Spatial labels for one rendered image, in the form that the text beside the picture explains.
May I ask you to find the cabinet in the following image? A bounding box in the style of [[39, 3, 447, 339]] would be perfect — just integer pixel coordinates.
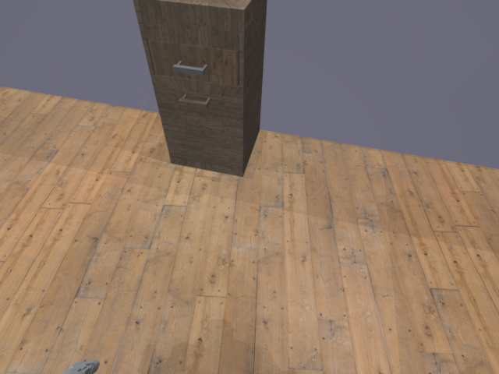
[[133, 0, 267, 177]]

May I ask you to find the handle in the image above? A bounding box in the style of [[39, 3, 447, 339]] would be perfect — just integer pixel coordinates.
[[173, 61, 208, 76], [179, 98, 208, 109]]

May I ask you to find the drawer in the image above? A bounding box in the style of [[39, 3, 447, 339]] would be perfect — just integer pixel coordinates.
[[148, 40, 239, 86]]

